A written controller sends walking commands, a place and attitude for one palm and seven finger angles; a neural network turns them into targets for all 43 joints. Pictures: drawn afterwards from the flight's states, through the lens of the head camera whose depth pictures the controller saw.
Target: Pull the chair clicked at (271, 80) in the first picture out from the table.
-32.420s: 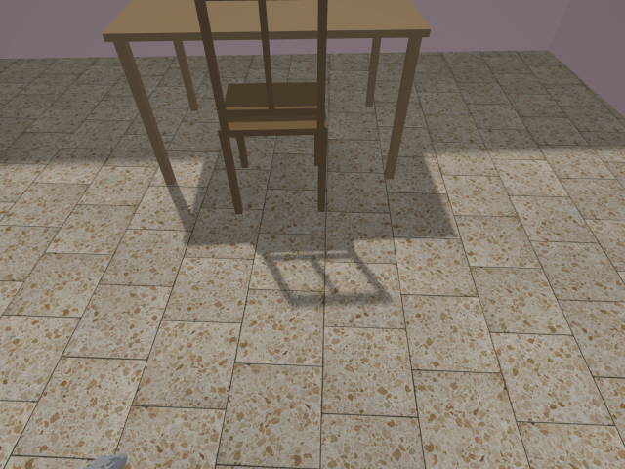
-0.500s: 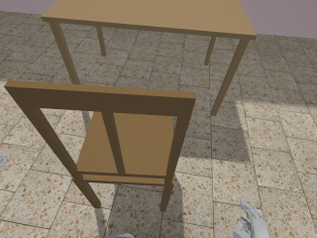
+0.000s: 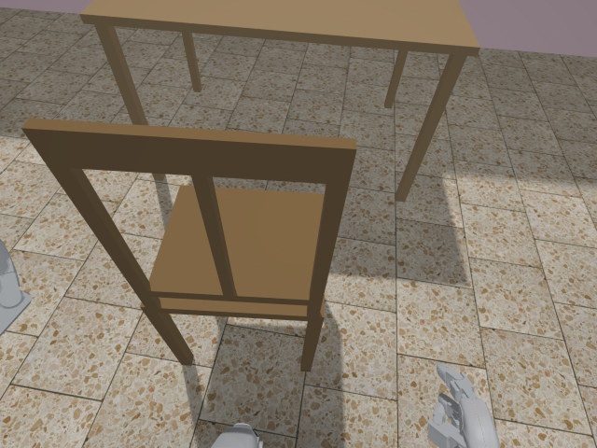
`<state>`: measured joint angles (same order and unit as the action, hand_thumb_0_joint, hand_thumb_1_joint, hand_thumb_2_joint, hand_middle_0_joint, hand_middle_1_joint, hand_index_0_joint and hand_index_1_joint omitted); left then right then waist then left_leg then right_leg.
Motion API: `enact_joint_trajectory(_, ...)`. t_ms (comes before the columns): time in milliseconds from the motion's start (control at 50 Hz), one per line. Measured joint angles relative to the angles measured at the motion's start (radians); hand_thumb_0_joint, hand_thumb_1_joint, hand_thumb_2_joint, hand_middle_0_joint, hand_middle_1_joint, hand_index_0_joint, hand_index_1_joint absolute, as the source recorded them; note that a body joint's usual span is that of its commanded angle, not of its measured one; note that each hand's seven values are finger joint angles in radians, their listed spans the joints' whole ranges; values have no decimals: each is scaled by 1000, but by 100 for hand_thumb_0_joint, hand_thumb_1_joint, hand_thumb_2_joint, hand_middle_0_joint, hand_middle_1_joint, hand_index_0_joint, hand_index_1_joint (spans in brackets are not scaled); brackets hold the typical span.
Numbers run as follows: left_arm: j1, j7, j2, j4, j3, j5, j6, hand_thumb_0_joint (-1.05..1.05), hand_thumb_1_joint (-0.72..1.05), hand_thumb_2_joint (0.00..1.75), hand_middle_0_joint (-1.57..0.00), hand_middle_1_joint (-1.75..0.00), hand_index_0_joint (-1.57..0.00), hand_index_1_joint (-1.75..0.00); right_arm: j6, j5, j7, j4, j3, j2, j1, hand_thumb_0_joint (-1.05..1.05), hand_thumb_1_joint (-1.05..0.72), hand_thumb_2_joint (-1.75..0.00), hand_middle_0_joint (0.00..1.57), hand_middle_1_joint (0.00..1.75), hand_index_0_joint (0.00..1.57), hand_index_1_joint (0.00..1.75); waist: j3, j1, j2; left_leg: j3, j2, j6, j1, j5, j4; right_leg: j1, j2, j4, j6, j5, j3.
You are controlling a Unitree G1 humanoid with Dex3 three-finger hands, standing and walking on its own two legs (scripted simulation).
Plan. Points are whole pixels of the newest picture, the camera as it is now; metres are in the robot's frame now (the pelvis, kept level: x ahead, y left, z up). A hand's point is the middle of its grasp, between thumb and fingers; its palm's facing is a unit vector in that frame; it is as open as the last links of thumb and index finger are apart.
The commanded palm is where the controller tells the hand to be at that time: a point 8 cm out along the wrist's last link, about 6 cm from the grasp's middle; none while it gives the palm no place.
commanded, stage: step back with the hand held close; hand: left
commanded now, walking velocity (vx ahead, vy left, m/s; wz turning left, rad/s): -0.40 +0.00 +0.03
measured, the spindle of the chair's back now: (218, 244) +0.42 +0.18 -0.05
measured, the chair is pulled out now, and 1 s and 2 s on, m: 0.56 0.56 0.56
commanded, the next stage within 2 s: stop stepping back and stand still in 0.16 s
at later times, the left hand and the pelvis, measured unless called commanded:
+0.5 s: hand out of the picture +0.10 +0.23 +0.18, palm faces +0.36 -0.79 -0.50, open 7.4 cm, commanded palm +0.05 +0.27 +0.19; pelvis -0.10 -0.02 +0.01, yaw -2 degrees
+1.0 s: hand out of the picture +0.07 +0.24 +0.17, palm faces +0.42 -0.79 -0.45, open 7.4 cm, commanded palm +0.02 +0.27 +0.19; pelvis -0.12 -0.02 +0.01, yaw -1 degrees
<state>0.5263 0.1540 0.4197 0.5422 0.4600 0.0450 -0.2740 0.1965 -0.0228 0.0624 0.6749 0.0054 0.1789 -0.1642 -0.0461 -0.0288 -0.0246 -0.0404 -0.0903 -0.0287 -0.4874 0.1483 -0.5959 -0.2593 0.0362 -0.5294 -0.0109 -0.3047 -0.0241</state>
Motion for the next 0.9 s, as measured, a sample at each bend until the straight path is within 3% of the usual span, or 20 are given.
enact_joint_trajectory(40, -12, -14, -1, 11, -22, 1, -4, 2, 89, 90, -21, -30, -21, -30, -4, 4, -8, 2, 0, 4, 18, 1, -90, -89, 21, 30, 21, 30, -21, 4, -18, -17, -11, 0, -8, -4, 5, -5, 18, 14, 5, 23, -9)
enact_joint_trajectory(120, 33, -20, 10, 29, -42, -3, -11, 1, 89, 89, -22, -30, -21, -30, -38, 13, -8, 9, 15, 4, 17, 2, -90, -89, 21, 30, 21, 30, 5, 23, 24, -16, 74, 5, -15, 174, -175, -32, -21, 8, 11, 35, 19)
enact_joint_trajectory(160, 58, -14, 19, 21, -27, -9, -9, 1, 89, 89, -22, -30, -22, -30, -59, 17, 5, 6, 19, 8, 11, 2, -90, -89, 21, 30, 21, 30, 26, 42, 38, 3, 96, 10, 45, 182, -122, -38, -38, 21, 2, 50, 27)
enact_joint_trajectory(200, 71, -7, 38, 16, -4, -8, -7, 1, 88, 89, -22, -30, -22, -30, -68, 22, 16, -11, 25, 20, 4, 2, -90, -89, 21, 30, 21, 30, 35, 59, 30, 11, 83, 28, 125, 44, 35, -59, -35, 2, -8, 50, 17)
enact_joint_trajectory(220, 62, -9, 55, 7, 8, 0, -8, 1, 88, 89, -22, -30, -22, -30, -69, 25, 18, -9, 33, 12, 10, 2, -90, -89, 21, 30, 21, 30, 28, 61, 52, 18, 95, 35, 133, 56, 60, -80, -48, -34, -5, 39, 22)
enact_joint_trajectory(260, 52, -14, 71, -14, 22, 13, -2, 1, 89, 89, -22, -30, -22, -30, -63, 18, 14, -7, 39, -5, 21, 2, -90, -89, 20, 30, 21, 30, 9, 50, 85, 37, 104, 41, 138, 53, 82, -124, -50, -139, 1, -66, 40)
enact_joint_trajectory(300, 50, -15, 61, -11, 14, 20, 18, 1, 89, 89, -22, -30, -21, -30, -46, 8, 5, -13, 35, -9, 21, 2, -90, -89, 20, 30, 21, 30, -4, 46, 76, 34, 85, 36, 138, 28, 104, -138, -33, -199, 1, -124, 30)
enact_joint_trajectory(380, 93, -13, 41, 45, -15, 24, 52, 2, 89, 89, -21, -30, -21, -30, -37, 25, -18, -50, 17, -10, -3, 1, -90, -89, 20, 30, 21, 30, -6, 36, 49, 29, 47, 18, 125, -1, 101, -53, -40, -65, -8, -71, -12)
enact_joint_trajectory(440, 106, -10, 50, 39, -20, 16, 56, 2, 89, 89, -22, -30, -21, -30, -47, 33, -10, -57, -1, -8, -16, 1, -90, -89, 20, 30, 21, 30, -10, 33, 30, 26, 27, 10, 104, 45, 40, -2, -36, 33, -4, 78, -32)
enact_joint_trajectory(500, 80, -2, 35, -11, -38, 6, 75, 1, 89, 89, -22, -30, -22, -30, -69, 35, -3, -39, -6, 4, -48, 1, -90, -89, 21, 30, 21, 30, 19, 27, 23, 12, 49, 13, 76, 215, -88, -13, -41, 16, 22, 80, -32)
enact_joint_trajectory(560, 53, 9, -3, -64, -53, 3, 93, 1, 89, 89, -22, -30, -22, -30, -91, 33, 1, -8, -5, 27, -87, 1, -90, -89, 21, 30, 21, 30, 71, 33, 34, 36, 86, 34, 103, 250, -198, -23, -63, 11, 21, 83, -24)
enact_joint_trajectory(620, 16, 12, -31, -100, -67, -5, 96, 1, 89, 89, -22, -30, -21, -30, -91, 36, 14, 0, 5, 57, -131, 2, -90, -89, 21, 30, 21, 30, 108, 53, 20, 46, 83, 58, 220, 282, -32, -33, -66, 12, 10, 89, -52)
enact_joint_trajectory(640, 2, 12, -34, -104, -68, -7, 93, 1, 89, 89, -22, -30, -21, -30, -86, 36, 18, 3, 12, 61, -136, 2, -90, -89, 21, 30, 21, 30, 104, 61, 22, 41, 86, 64, 236, 217, 22, -38, -70, 4, 7, 88, -59)
enact_joint_trajectory(680, -2, 12, -37, -103, -63, -12, 90, 1, 89, 89, -21, -30, -21, -30, -78, 40, 20, 3, 18, 55, -139, 2, -90, -89, 20, 30, 21, 30, 82, 61, 45, 54, 96, 60, 253, 123, 53, -43, -73, -26, 5, 33, -36)
enact_joint_trajectory(720, 24, 5, -34, -99, -57, -22, 93, 2, 89, 90, -21, -30, -21, -30, -66, 42, 20, -12, 23, 47, -155, 2, -90, -89, 20, 30, 21, 30, 88, 69, 42, 57, 96, 61, 259, 115, 73, -52, -65, -90, 0, -41, -25)
enact_joint_trajectory(760, 46, -1, -20, -91, -53, -27, 91, 2, 89, 90, -21, -30, -21, -30, -50, 44, 17, -28, 26, 36, -175, 2, -90, -89, 20, 30, 20, 30, 96, 81, 27, 42, 94, 59, 252, 112, 81, -19, -55, -73, -1, -37, -30)
enact_joint_trajectory(800, 64, -3, 8, -77, -36, -25, 76, 2, 89, 90, -21, -30, -21, -30, -37, 45, 11, -29, 17, 22, -178, 2, -90, -89, 20, 30, 20, 30, 95, 76, 37, 43, 102, 50, 235, 112, 68, 35, -56, 30, 5, 22, -18)
enact_joint_trajectory(900, 48, -4, -10, -104, -40, -13, 61, 1, 89, 90, -21, -30, -21, -30, -43, 42, -2, 8, 4, 15, -134, 2, -90, -89, 20, 30, 21, 30, 69, 52, -4, 36, 76, 41, 239, 109, 72, 52, -28, 71, 16, 76, -23)
